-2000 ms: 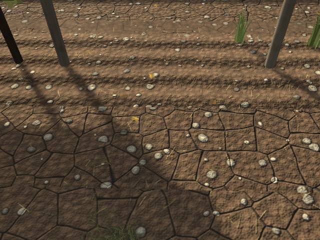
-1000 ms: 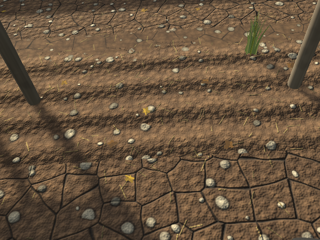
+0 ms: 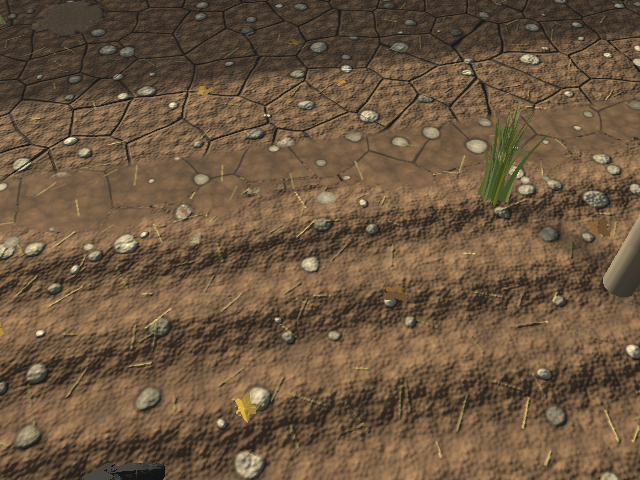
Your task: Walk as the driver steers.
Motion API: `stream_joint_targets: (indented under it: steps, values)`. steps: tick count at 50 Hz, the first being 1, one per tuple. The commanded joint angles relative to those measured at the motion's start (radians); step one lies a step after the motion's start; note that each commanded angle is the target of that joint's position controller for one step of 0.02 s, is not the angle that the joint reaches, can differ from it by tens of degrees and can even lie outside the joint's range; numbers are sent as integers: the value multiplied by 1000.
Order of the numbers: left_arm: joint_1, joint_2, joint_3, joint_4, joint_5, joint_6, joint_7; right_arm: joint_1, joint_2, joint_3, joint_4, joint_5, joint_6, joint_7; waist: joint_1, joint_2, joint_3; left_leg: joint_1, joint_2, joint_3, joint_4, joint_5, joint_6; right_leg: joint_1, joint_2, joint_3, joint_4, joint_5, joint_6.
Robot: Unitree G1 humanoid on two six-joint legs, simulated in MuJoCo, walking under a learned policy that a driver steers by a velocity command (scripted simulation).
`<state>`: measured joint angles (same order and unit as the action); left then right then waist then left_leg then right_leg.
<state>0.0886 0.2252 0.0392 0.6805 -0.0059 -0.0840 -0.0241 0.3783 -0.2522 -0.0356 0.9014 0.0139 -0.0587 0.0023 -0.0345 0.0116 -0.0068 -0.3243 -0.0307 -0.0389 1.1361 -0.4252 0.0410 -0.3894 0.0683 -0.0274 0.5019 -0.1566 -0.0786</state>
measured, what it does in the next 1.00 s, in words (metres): walks ahead: left foot, then right foot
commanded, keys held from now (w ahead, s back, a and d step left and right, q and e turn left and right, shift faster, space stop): w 1.00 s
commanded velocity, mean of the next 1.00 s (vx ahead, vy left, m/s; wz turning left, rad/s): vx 0.50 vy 0.00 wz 0.00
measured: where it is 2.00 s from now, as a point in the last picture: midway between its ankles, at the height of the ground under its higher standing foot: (294, 268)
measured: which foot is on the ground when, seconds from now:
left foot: up 0.00-0.36, down 0.38-0.94, up 0.96-1.00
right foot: down 0.00-0.40, up 0.42-0.90, down 0.92-1.00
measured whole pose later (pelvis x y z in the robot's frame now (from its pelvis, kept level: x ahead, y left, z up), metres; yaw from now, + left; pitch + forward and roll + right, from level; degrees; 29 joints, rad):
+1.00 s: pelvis +0.52 +0.04 +0.00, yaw +0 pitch +2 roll +0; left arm 0.06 0.26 0.04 0.75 -0.01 -0.09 -0.03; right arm 0.38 -0.28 -0.04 0.92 0.02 -0.06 0.00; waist -0.05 0.01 0.03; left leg -0.22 -0.01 -0.04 1.01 -0.47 0.02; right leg -0.44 0.02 -0.04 0.55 -0.15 -0.06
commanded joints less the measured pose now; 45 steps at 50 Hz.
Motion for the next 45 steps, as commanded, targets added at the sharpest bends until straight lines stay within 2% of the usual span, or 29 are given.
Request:
stream_joint_targets:
  steps: [1,2,4,6,9,12,15,17,18,19,20,21,22,23,24,25,27,29,32,35,40,43,44,45]
  values:
    - [101,106,37,-8,14,-11,2,-53,-119,-38,-96,-5,-16,-8,36,-34,-11,-339,128,-48,9,88,-24,278,-300,382,-273,133,-187]
    - [90,99,36,-1,13,-15,-3,-33,-96,-35,-91,-4,-6,-11,15,-58,-12,-289,135,-43,-27,99,-32,221,-285,345,-300,147,-185]
    - [97,119,41,18,7,-22,-2,-53,-75,-31,-102,-12,2,-14,5,-80,-11,-267,147,-25,-105,145,-51,156,-273,276,-339,179,-190]
    - [129,149,50,42,4,-21,10,-140,-69,-27,-132,-15,-1,-13,24,-76,7,-292,156,-17,-223,264,-61,143,-260,227,-360,177,-179]
    - [178,177,56,77,-5,-15,21,-255,-50,-15,-160,-15,-10,-2,63,-67,19,-241,130,3,-431,442,-61,136,-222,150,-350,176,-139]
    - [244,197,60,115,-17,-12,18,-335,-66,-14,-186,-4,-14,8,95,-75,22,-200,103,9,-533,489,-61,183,-242,151,-325,123,-127]
    - [263,212,64,136,-24,-4,17,-386,-93,-17,-212,-1,-23,24,99,-87,31,-195,93,7,-600,406,-30,269,-290,188,-268,102,-109]
    - [255,221,64,146,-23,7,21,-330,-116,-26,-201,-2,-30,28,54,-98,11,-101,73,33,-649,345,0,302,-297,191,-195,181,-82]
    - [253,206,57,148,-21,10,24,-230,-147,-42,-170,-6,-32,23,6,-91,-40,42,51,54,-669,325,24,289,-260,160,-86,308,-60]
    - [253,162,38,137,-7,8,25,-63,-212,-66,-134,-12,-34,15,-61,-32,-160,287,144,-39,-647,359,78,189,-201,99,154,283,-22]
    - [348,73,8,111,-2,-10,23,47,-323,-95,-117,-22,-25,9,-58,210,-300,658,382,-442,-696,265,237,-194,-52,-2,542,-38,63]
    - [343,114,15,122,-9,-26,20,87,-255,-77,-106,-6,-19,16,-80,257,-356,696,428,-685,-823,119,289,-336,-34,116,697,-418,71]
    - [272,196,37,106,-31,-33,16,14,-201,-57,-118,-4,-19,16,-69,168,-214,589,396,-569,-837,53,242,-417,-93,136,765,-364,57]
    - [211,188,36,93,-30,-32,18,-54,-173,-48,-136,-10,-19,16,-48,109,-129,463,353,-447,-852,95,209,-409,-141,109,742,-277,49]
    - [175,177,37,87,-17,-27,22,-111,-144,-39,-143,-16,-20,19,-26,71,-59,344,313,-364,-886,172,196,-383,-168,94,680,-209,53]
    - [174,167,41,87,-8,-19,26,-140,-119,-30,-146,-23,-24,21,4,87,-29,264,280,-303,-917,255,181,-329,-193,99,630,-157,55]
    - [199,131,38,95,-4,-2,26,-145,-114,-32,-139,-21,-33,23,33,99,-26,199,256,-232,-957,372,187,-264,-200,90,586,-107,65]
    - [167,120,37,82,2,8,30,-122,-135,-39,-121,-15,-41,19,38,72,-11,197,253,-178,-979,479,197,-293,-202,84,516,-37,82]
    - [72,102,30,56,5,8,27,-84,-150,-44,-97,-12,-37,8,18,52,9,215,232,-106,-992,554,178,-316,-197,77,348,109,94]
    - [-31,85,20,31,-2,3,16,-36,-161,-44,-72,-5,-31,1,-16,55,36,220,210,-57,-1003,514,154,-274,-172,56,185,234,90]
    - [-175,91,13,-25,-13,-8,-12,51,-176,-47,-23,1,-11,-4,-58,50,83,345,262,-69,-964,505,151,-290,-141,43,48,211,68]
    - [-164,114,18,-34,-11,-16,-27,49,-192,-54,-10,4,3,-13,-26,69,68,418,291,-74,-891,635,129,-229,-119,32,0,109,31]
    - [-115,134,26,-23,-9,-18,-26,35,-203,-57,-12,4,7,-14,5,82,33,421,282,-63,-832,776,118,-140,-93,9,-11,81,15]
    - [-3,163,44,10,-5,-19,-21,16,-202,-55,-16,4,11,-16,68,78,-36,399,247,-31,-707,924,99,27,-62,-19,-39,97,-11]
Next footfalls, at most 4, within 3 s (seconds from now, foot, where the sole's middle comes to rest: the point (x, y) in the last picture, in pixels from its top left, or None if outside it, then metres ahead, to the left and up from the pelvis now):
0.38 left None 0.35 0.18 -0.77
0.92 right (352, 406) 0.65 -0.06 -0.77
1.44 left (244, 304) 0.93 0.19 -0.77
2.00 right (338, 215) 1.22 -0.06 -0.77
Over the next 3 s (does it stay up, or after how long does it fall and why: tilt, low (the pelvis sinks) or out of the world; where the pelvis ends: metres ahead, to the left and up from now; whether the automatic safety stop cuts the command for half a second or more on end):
stays up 1.59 0.10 0.00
